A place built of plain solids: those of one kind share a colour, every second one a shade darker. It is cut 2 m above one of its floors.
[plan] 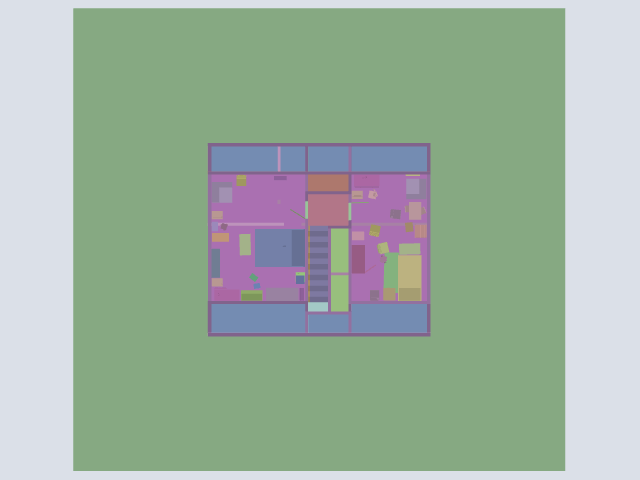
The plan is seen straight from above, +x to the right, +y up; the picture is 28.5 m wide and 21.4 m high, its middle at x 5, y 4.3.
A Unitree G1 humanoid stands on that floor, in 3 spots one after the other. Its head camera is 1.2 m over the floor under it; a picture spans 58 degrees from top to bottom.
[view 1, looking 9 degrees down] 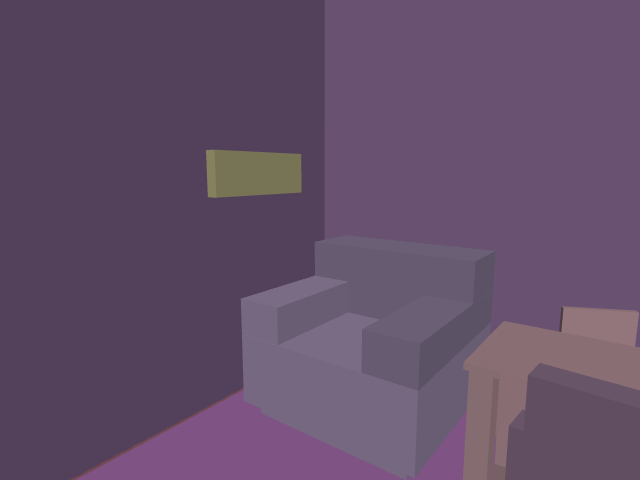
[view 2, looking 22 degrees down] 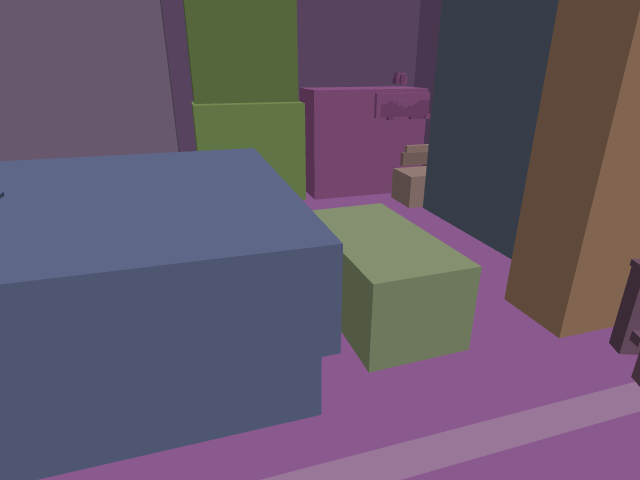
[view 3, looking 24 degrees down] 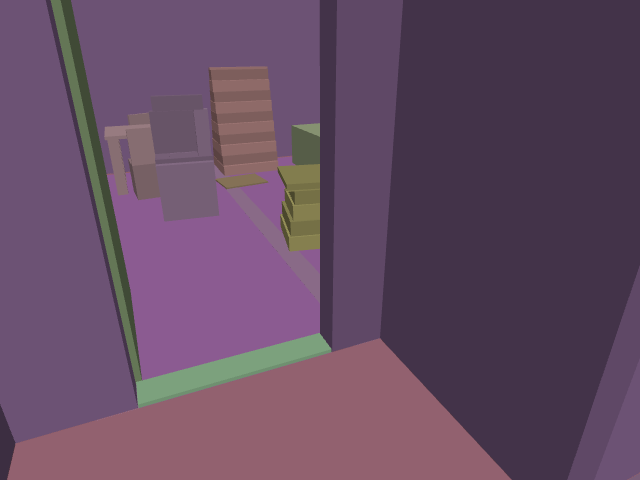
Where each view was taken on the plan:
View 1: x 7.47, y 5.53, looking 37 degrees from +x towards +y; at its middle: wall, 2.85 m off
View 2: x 2.52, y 5.92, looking -107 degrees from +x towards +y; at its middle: double_bed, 1.33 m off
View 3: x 4.92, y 5.84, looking -24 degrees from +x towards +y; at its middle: wall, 1.78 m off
